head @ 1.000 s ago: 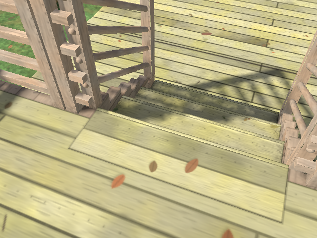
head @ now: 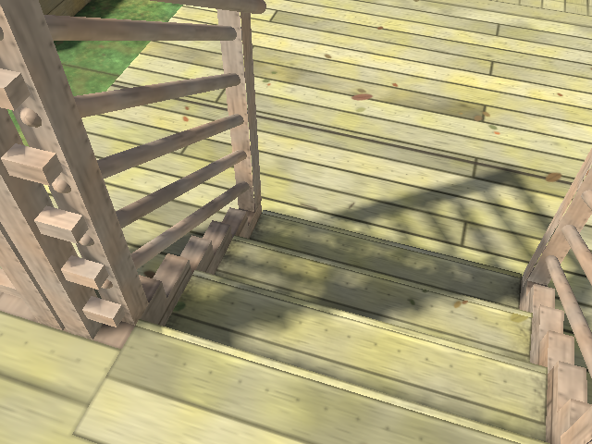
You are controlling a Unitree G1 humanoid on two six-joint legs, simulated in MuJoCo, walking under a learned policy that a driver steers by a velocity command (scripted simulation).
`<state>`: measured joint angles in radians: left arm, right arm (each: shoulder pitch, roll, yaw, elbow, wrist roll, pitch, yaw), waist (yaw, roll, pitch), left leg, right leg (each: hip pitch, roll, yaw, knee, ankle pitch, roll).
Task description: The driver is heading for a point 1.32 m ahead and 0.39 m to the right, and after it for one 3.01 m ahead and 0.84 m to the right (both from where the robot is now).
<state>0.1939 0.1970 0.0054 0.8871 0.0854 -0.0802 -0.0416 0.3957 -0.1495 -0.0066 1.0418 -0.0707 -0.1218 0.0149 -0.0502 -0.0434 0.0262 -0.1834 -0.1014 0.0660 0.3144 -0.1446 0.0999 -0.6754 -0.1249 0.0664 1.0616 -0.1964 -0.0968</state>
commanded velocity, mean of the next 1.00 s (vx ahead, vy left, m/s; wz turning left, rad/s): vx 0.50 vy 0.00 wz -0.40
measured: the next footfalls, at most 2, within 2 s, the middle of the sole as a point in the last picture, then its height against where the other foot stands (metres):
right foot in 0.30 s outside the picture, level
left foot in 0.72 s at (296, 416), level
